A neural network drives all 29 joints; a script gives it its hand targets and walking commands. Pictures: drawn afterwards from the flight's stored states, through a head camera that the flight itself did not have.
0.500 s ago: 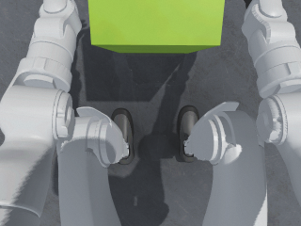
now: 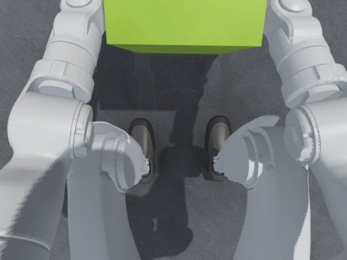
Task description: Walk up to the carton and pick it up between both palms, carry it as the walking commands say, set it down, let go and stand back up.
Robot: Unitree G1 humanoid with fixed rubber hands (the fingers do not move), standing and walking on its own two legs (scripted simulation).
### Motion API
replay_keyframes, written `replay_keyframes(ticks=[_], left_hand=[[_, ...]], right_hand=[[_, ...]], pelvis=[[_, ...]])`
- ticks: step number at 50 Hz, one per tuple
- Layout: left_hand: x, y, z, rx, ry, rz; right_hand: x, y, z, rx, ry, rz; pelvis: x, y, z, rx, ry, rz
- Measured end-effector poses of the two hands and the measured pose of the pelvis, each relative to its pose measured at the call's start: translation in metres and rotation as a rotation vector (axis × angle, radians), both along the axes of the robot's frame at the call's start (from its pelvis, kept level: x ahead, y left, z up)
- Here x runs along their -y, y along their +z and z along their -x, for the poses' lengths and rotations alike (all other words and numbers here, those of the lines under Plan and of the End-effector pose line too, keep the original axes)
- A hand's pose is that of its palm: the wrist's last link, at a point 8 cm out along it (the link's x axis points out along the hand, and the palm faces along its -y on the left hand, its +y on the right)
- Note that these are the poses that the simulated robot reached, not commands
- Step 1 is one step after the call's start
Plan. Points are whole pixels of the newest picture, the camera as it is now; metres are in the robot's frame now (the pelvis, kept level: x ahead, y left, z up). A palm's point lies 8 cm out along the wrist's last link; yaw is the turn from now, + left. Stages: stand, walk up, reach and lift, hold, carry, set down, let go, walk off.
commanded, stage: reach and lift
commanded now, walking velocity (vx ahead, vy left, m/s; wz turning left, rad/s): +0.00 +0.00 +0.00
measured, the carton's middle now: out of the picture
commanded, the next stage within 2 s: none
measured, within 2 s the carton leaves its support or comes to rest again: leaves its support in 0.66 s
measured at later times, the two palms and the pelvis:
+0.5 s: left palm out of the picture +0.56 +0.14 -0.17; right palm out of the picture +0.54 -0.16 -0.17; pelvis +0.00 +0.00 -0.01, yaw +2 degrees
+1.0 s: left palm out of the picture +0.56 +0.14 -0.11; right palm out of the picture +0.54 -0.17 -0.11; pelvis +0.01 -0.01 +0.01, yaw +2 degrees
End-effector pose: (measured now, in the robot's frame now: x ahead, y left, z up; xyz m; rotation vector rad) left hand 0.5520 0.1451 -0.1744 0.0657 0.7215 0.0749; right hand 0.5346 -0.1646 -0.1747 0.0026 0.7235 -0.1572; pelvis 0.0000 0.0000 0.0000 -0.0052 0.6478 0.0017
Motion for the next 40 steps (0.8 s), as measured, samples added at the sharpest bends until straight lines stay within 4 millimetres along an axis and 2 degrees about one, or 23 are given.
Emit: replay_keyframes(ticks=[14,29,35,40], left_hand=[[0.001,0.001,-0.001,-0.005,-0.009,-0.006],[0.001,0.001,-0.005,-0.023,-0.003,0.016],[0.009,0.005,-0.004,-0.015,-0.013,0.019],[0.016,0.021,-0.003,-0.005,-0.015,0.021]], right_hand=[[-0.002,0.001,-0.001,-0.007,-0.007,0.016],[0.001,0.004,-0.007,-0.031,0.037,0.004],[0.007,0.017,-0.009,-0.018,0.017,0.019],[0.012,0.033,-0.005,0.000,-0.032,0.017]], pelvis=[[-0.003,0.003,0.000,0.004,0.018,0.013],[0.002,-0.018,-0.001,0.010,0.044,0.016],[0.003,-0.019,-0.003,0.001,0.038,0.016],[0.004,-0.013,-0.006,-0.012,0.030,0.012]])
